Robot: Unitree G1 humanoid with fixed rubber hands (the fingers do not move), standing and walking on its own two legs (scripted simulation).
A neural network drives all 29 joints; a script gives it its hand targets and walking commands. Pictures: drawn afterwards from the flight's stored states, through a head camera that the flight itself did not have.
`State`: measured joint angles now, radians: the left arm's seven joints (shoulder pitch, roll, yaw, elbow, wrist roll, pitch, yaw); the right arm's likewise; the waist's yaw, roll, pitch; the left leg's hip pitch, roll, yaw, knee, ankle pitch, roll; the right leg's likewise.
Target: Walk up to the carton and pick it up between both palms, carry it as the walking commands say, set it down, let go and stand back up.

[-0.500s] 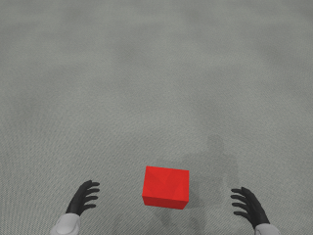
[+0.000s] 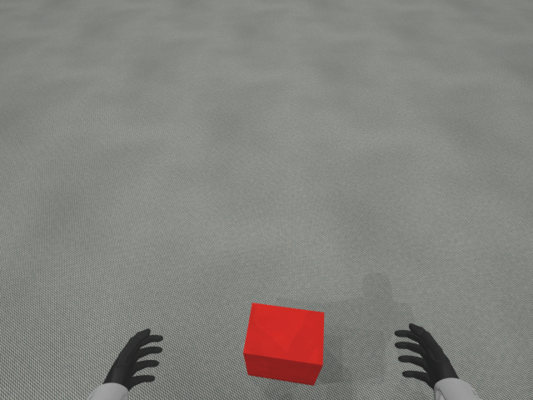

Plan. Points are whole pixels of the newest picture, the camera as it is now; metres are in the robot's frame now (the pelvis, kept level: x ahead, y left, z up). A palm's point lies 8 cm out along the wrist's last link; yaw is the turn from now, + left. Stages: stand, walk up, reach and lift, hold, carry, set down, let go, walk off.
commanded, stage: stand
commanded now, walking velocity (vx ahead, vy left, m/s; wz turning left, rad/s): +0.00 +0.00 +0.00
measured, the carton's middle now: (284, 345) +0.38 -0.02 -0.64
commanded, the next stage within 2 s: none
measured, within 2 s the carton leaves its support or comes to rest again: neither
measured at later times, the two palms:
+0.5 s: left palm out of the picture +0.14 +0.24 -0.12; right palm out of the picture +0.10 -0.28 -0.12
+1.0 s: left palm out of the picture +0.06 +0.23 -0.14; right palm out of the picture +0.00 -0.25 -0.15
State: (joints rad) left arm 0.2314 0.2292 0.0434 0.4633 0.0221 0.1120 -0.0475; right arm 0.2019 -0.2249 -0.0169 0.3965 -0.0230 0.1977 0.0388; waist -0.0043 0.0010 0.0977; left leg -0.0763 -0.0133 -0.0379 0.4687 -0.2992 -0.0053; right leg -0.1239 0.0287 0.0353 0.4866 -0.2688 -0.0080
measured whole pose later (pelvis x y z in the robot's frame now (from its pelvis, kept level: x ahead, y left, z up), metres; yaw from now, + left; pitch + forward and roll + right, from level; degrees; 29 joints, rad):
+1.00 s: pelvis +0.05 -0.01 -0.01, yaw -5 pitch +0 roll +0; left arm 0.37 0.20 -0.02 1.00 0.01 0.00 0.04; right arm 0.39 -0.23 0.03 1.04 -0.02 0.01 -0.05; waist -0.01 0.02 -0.02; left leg -0.10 0.03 0.04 0.48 -0.39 -0.02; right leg -0.20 0.08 0.11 0.56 -0.35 -0.04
